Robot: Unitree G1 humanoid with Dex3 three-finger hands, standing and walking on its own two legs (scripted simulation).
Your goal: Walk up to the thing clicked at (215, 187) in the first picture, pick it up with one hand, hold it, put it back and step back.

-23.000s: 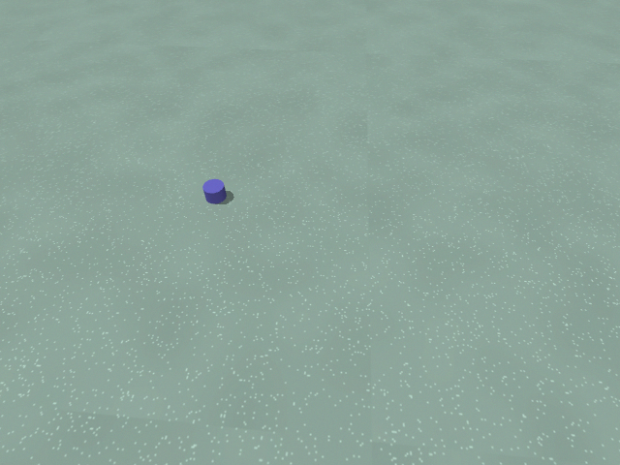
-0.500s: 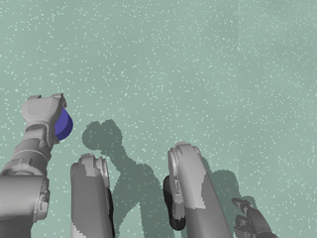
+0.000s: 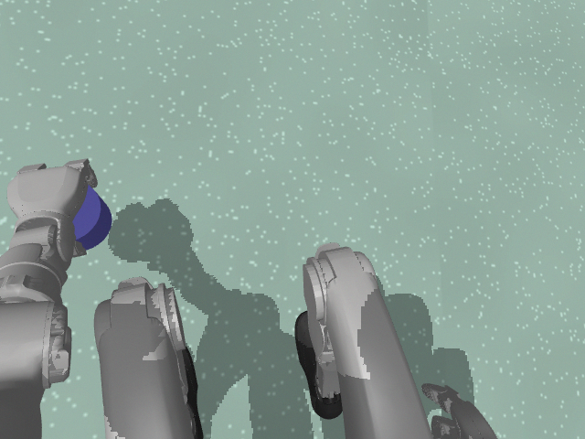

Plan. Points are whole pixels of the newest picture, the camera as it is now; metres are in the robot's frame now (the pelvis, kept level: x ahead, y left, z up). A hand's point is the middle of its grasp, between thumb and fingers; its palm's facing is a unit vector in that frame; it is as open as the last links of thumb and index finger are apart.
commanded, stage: crouch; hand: left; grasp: from above
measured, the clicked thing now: (71, 216) +0.44 +0.26 -0.21
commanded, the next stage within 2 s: lower in 0.02 s
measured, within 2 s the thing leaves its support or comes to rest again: neither
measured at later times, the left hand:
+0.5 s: hand (82, 221) +0.44 +0.25 -0.24, palm faces -0.48 -0.07 -0.88, open 11.9 cm
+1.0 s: hand (94, 222) +0.45 +0.25 -0.29, palm faces -0.48 -0.10 -0.87, open 11.9 cm
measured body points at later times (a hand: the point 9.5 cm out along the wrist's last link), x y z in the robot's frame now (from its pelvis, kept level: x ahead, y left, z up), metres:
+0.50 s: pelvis +0.01 +0.00 -0.04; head +0.26 +0.06 +0.33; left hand +0.46 +0.26 -0.19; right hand +0.05 -0.28 -0.14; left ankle +0.08 +0.14 -0.32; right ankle +0.10 -0.13 -0.32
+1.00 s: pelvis +0.01 +0.00 -0.06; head +0.28 +0.07 +0.30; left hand +0.47 +0.25 -0.24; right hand +0.04 -0.27 -0.16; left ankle +0.08 +0.14 -0.32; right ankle +0.10 -0.13 -0.32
